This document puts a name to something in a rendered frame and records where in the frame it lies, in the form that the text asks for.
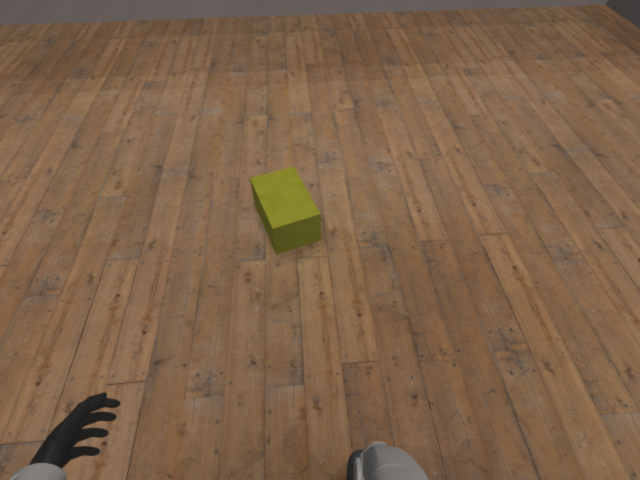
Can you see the left robot hand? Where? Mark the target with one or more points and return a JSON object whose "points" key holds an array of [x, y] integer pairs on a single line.
{"points": [[58, 448]]}

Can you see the robot right shin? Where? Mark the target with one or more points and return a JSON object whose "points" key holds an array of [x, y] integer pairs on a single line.
{"points": [[374, 444]]}

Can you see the robot right thigh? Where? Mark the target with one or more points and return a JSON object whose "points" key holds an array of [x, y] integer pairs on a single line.
{"points": [[383, 462]]}

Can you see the carton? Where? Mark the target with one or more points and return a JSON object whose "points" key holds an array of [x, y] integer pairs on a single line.
{"points": [[287, 211]]}

